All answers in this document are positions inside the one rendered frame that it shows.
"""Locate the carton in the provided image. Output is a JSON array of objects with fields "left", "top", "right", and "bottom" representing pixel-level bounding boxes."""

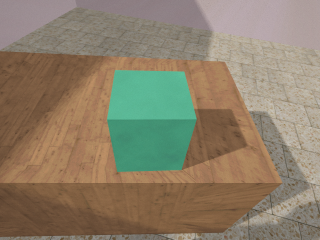
[{"left": 107, "top": 70, "right": 197, "bottom": 172}]

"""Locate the pedestal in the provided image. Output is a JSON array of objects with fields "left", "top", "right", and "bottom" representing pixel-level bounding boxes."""
[{"left": 0, "top": 51, "right": 283, "bottom": 237}]

